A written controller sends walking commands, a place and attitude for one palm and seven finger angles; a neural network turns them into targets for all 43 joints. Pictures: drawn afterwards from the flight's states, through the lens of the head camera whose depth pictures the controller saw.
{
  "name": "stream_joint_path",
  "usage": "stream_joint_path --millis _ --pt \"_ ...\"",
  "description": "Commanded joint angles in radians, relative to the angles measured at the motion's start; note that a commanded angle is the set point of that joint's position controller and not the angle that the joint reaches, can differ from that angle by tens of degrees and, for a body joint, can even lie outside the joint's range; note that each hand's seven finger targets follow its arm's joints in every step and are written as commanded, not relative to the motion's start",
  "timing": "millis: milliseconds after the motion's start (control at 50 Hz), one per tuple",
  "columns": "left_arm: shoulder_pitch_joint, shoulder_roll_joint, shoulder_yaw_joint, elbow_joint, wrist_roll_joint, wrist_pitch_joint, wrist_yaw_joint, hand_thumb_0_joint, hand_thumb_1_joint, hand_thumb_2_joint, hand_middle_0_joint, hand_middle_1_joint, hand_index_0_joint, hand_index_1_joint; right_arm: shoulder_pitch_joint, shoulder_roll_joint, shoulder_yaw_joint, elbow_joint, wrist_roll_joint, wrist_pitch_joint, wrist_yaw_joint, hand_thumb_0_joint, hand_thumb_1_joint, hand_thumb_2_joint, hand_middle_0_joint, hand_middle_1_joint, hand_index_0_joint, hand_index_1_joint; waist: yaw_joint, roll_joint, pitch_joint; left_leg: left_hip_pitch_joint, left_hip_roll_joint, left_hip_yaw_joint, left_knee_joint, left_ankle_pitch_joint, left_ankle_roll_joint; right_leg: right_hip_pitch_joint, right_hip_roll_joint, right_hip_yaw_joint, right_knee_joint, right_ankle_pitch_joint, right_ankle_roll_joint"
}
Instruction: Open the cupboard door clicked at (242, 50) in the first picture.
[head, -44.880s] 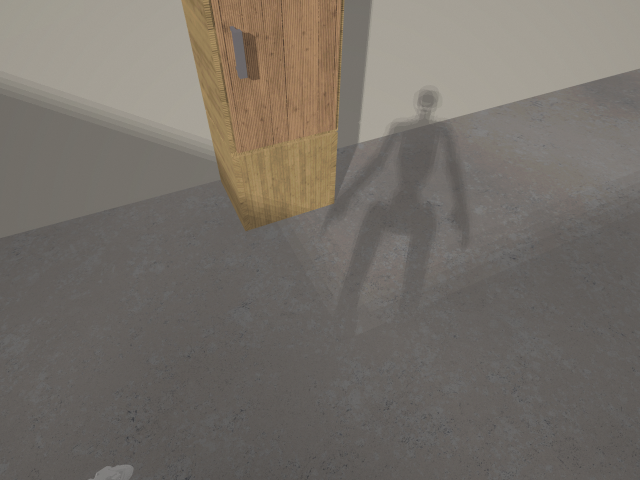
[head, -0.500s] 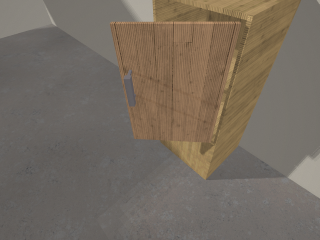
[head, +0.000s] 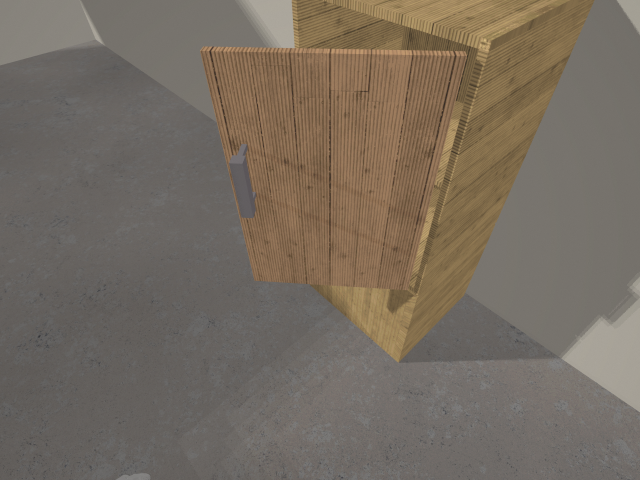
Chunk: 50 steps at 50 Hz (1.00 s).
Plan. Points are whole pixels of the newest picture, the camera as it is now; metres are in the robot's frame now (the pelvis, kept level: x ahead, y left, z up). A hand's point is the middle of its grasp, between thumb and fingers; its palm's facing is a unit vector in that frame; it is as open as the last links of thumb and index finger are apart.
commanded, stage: shuffle to correct the standing spot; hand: left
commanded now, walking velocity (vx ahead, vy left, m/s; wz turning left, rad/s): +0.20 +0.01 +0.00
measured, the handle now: (245, 181) +0.63 +0.17 +0.01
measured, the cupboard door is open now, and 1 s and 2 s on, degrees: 42 42 42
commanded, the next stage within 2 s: come to a stop and stand still in 0.20 s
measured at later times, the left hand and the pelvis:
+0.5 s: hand out of the picture +0.05 +0.18 -0.19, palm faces +0.04 -0.98 -0.18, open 7.3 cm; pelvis +0.07 +0.01 -0.01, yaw -1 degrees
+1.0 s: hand out of the picture +0.05 +0.21 -0.17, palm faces +0.01 -0.97 -0.24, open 7.3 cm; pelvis +0.01 +0.03 -0.01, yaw -2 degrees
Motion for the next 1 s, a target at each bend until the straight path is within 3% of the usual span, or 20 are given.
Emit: stream_joint_path --millis 0,60,140,240,280,320,360,380,420,440,480,540,600,740,760,780,800,840,900,980 --pt "0.049 0.107 0.024 -0.026 0.003 -0.004 0.017 0.000 0.900 0.900 -0.200 -0.300 -0.200 -0.300 0.064 -0.048 -0.011 -0.020 -0.006 -0.003 -0.013 0.000 -0.900 -0.900 0.200 0.300 0.200 0.300 0.011 -0.076 -0.046 -0.094 0.042 -0.022 -0.049 -0.023 0.038 0.112 -0.141 0.176 -0.132 -0.152 0.013" --pt "0.086 0.106 0.031 -0.022 0.008 0.008 0.014 0.000 0.900 0.900 -0.200 -0.300 -0.200 -0.300 0.095 -0.029 -0.008 -0.008 -0.009 0.006 -0.011 0.000 -0.900 -0.900 0.200 0.300 0.200 0.300 0.016 -0.105 0.015 -0.141 0.014 0.009 -0.010 -0.132 0.037 0.064 -0.151 0.220 -0.167 -0.331 -0.003" --pt "0.127 0.092 0.042 -0.026 0.008 0.009 0.011 0.000 0.900 0.900 -0.200 -0.300 -0.200 -0.300 0.144 -0.006 -0.010 0.003 -0.007 -0.001 -0.016 0.000 -0.900 -0.900 0.200 0.300 0.200 0.300 0.006 -0.100 0.069 -0.133 0.012 0.021 0.020 -0.140 0.046 -0.011 -0.150 0.229 -0.155 -0.370 -0.030" --pt "0.164 -0.003 0.033 -0.030 0.012 -0.001 0.000 0.000 0.900 0.900 -0.200 -0.300 -0.200 -0.300 0.214 -0.025 -0.027 0.023 0.000 -0.023 -0.027 0.000 -0.900 -0.900 0.200 0.300 0.200 0.300 -0.005 0.111 0.097 -0.077 0.144 -0.128 -0.118 -0.117 0.109 -0.083 -0.035 0.043 0.113 -0.167 -0.002" --pt "0.159 -0.045 0.025 -0.035 0.018 -0.009 -0.003 0.000 0.900 0.900 -0.200 -0.300 -0.200 -0.300 0.239 -0.026 -0.037 0.034 0.001 -0.028 -0.037 0.000 -0.900 -0.900 0.200 0.300 0.200 0.300 -0.010 0.179 0.132 -0.004 0.200 -0.172 -0.114 0.082 0.152 -0.179 -0.015 -0.010 0.205 -0.153 0.006" --pt "0.171 -0.064 0.024 -0.029 0.015 -0.012 0.000 0.000 0.900 0.900 -0.200 -0.300 -0.200 -0.300 0.258 0.006 -0.031 0.043 0.002 -0.031 -0.047 0.000 -0.900 -0.900 0.200 0.300 0.200 0.300 -0.004 0.135 0.142 0.044 0.197 -0.135 -0.038 0.430 0.158 -0.174 -0.024 -0.012 0.156 -0.145 0.006" --pt "0.290 -0.065 0.034 0.014 0.009 -0.011 0.011 0.000 0.900 0.900 -0.200 -0.300 -0.200 -0.300 0.235 0.034 -0.027 0.029 0.009 -0.030 -0.061 0.000 -0.900 -0.900 0.200 0.300 0.200 0.300 0.033 0.035 0.078 -0.041 0.123 -0.019 0.104 0.584 0.103 0.046 -0.056 0.027 0.091 0.162 -0.009" --pt "0.370 -0.044 0.041 0.042 0.008 -0.013 0.021 0.000 0.900 0.900 -0.200 -0.300 -0.200 -0.300 0.219 0.061 -0.023 0.019 0.013 -0.033 -0.065 0.000 -0.900 -0.900 0.200 0.300 0.200 0.300 0.057 -0.040 0.038 -0.127 0.071 0.023 0.181 0.506 0.070 0.172 -0.110 0.087 0.104 0.450 -0.023" --pt "0.413 -0.008 0.047 0.067 0.001 -0.015 0.039 0.000 0.900 0.900 -0.200 -0.300 -0.200 -0.300 0.196 0.095 -0.024 0.011 0.023 -0.022 -0.070 0.000 -0.900 -0.900 0.200 0.300 0.200 0.300 0.053 -0.182 -0.006 -0.208 0.022 0.059 0.228 0.144 0.022 0.284 -0.218 0.136 0.089 0.934 -0.072" --pt "0.391 -0.002 0.045 0.062 0.002 -0.014 0.044 0.000 0.900 0.900 -0.200 -0.300 -0.200 -0.300 0.186 0.109 -0.028 0.011 0.028 -0.015 -0.070 0.000 -0.900 -0.900 0.200 0.300 0.200 0.300 0.042 -0.180 -0.008 -0.216 0.017 0.050 0.241 -0.074 0.015 0.282 -0.252 0.154 0.071 0.991 -0.099" --pt "0.308 0.000 0.046 0.032 0.008 -0.002 0.050 0.000 0.900 0.900 -0.200 -0.300 -0.200 -0.300 0.190 0.131 -0.035 0.017 0.032 -0.009 -0.066 0.000 -0.900 -0.900 0.200 0.300 0.200 0.300 0.015 -0.117 -0.004 -0.168 0.028 0.041 0.139 -0.096 0.020 0.212 -0.248 0.141 0.085 0.870 -0.103" --pt "0.266 -0.071 0.036 -0.009 0.001 0.014 0.053 0.000 0.900 0.900 -0.200 -0.300 -0.200 -0.300 0.246 0.115 -0.043 0.045 0.018 -0.015 -0.069 0.000 -0.900 -0.900 0.200 0.300 0.200 0.300 0.005 0.043 -0.040 0.025 0.108 0.016 0.074 0.688 0.041 0.083 -0.116 0.045 0.147 0.477 0.006" --pt "0.266 -0.080 0.041 -0.015 0.004 0.017 0.056 0.000 0.900 0.900 -0.200 -0.300 -0.200 -0.300 0.234 0.091 -0.054 0.032 0.015 -0.005 -0.076 0.000 -0.900 -0.900 0.200 0.300 0.200 0.300 0.009 0.067 -0.033 0.082 0.135 0.022 0.115 0.895 0.059 0.034 -0.088 0.027 0.140 0.349 0.017" --pt "0.226 -0.063 0.035 -0.015 0.012 0.015 0.042 0.000 0.900 0.900 -0.200 -0.300 -0.200 -0.300 0.146 0.108 -0.051 0.003 0.011 0.001 -0.060 0.000 -0.900 -0.900 0.200 0.300 0.200 0.300 0.011 -0.042 -0.002 -0.029 0.084 0.023 0.024 0.280 0.050 0.066 -0.125 0.096 0.041 0.322 -0.001" --pt "0.281 -0.009 0.042 0.013 0.011 0.001 0.077 0.000 0.900 0.900 -0.200 -0.300 -0.200 -0.300 0.054 0.029 -0.058 -0.070 0.019 -0.002 -0.047 0.000 -0.900 -0.900 0.200 0.300 0.200 0.300 0.042 -0.104 0.018 -0.114 0.096 0.063 0.233 0.358 0.031 0.062 -0.158 0.133 0.087 0.666 0.021" --pt "0.259 0.015 0.048 -0.033 0.010 -0.013 0.071 0.000 0.900 0.900 -0.200 -0.300 -0.200 -0.300 0.098 0.092 -0.049 -0.103 0.015 0.000 -0.037 0.000 -0.900 -0.900 0.200 0.300 0.200 0.300 0.006 -0.075 -0.070 -0.151 0.041 0.032 0.192 -0.030 0.039 0.118 -0.224 0.193 0.082 0.605 -0.034" --pt "0.203 0.027 0.043 -0.036 0.008 -0.015 0.056 0.000 0.900 0.900 -0.200 -0.300 -0.200 -0.300 0.072 0.121 -0.042 -0.100 0.012 0.005 -0.033 0.000 -0.900 -0.900 0.200 0.300 0.200 0.300 0.007 -0.028 -0.017 -0.119 0.025 0.048 0.114 -0.114 0.040 0.043 -0.229 0.188 0.050 0.421 -0.048" --pt "0.159 -0.010 0.030 -0.061 0.010 -0.011 0.044 0.000 0.900 0.900 -0.200 -0.300 -0.200 -0.300 0.124 0.100 -0.035 -0.096 0.002 -0.005 -0.025 0.000 -0.900 -0.900 0.200 0.300 0.200 0.300 -0.012 0.020 0.010 -0.097 0.052 -0.005 0.047 -0.005 0.054 -0.048 -0.142 0.139 0.043 0.022 -0.025" --pt "0.149 -0.024 0.022 -0.063 0.011 -0.001 0.032 0.000 0.900 0.900 -0.200 -0.300 -0.200 -0.300 0.095 0.073 -0.028 -0.111 -0.002 -0.014 -0.026 0.000 -0.900 -0.900 0.200 0.300 0.200 0.300 0.015 0.047 0.060 -0.175 0.092 -0.048 -0.029 -0.007 0.083 -0.017 -0.082 0.086 0.048 -0.082 0.005" --pt "0.157 -0.019 0.015 -0.058 0.010 0.007 0.022 0.000 0.900 0.900 -0.200 -0.300 -0.200 -0.300 0.091 0.048 -0.023 -0.122 -0.005 -0.008 -0.022 0.000 -0.900 -0.900 0.200 0.300 0.200 0.300 0.016 -0.049 0.128 -0.229 0.055 -0.042 -0.071 -0.201 0.083 -0.061 -0.082 0.129 -0.012 -0.238 0.007"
